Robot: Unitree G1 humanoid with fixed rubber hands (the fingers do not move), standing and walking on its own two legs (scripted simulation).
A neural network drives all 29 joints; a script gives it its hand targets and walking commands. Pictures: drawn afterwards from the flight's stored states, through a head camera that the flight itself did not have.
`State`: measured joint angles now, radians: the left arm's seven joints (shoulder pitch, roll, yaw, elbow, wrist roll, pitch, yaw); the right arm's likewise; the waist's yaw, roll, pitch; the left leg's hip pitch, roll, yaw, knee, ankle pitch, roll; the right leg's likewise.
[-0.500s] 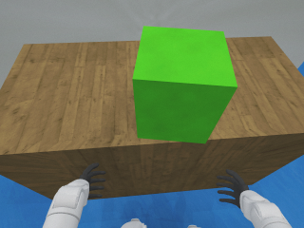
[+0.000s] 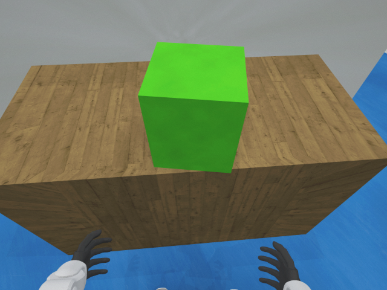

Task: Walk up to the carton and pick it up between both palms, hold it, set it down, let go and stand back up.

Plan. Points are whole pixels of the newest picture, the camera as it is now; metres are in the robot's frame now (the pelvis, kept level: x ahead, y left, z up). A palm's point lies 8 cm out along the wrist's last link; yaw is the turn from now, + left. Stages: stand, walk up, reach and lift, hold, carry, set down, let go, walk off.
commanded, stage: reach and lift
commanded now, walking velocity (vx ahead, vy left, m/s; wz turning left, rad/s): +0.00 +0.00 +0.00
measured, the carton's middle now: (195, 111) +0.54 +0.02 +0.05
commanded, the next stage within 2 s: none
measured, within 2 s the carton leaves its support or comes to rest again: neither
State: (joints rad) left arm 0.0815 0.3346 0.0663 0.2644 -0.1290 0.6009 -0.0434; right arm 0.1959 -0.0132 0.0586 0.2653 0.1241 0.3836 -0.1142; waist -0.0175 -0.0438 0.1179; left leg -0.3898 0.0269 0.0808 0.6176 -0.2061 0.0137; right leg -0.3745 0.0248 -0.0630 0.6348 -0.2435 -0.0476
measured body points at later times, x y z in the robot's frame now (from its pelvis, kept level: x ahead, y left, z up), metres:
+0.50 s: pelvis +0.03 +0.01 +0.01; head +0.00 -0.01 +0.45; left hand +0.25 +0.26 -0.03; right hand +0.26 -0.17 -0.05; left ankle +0.08 +0.11 -0.72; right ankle +0.06 -0.08 -0.72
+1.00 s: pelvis +0.08 +0.00 +0.02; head +0.10 +0.03 +0.47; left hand +0.30 +0.26 -0.02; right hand +0.31 -0.16 +0.00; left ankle +0.08 +0.11 -0.72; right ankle +0.06 -0.08 -0.72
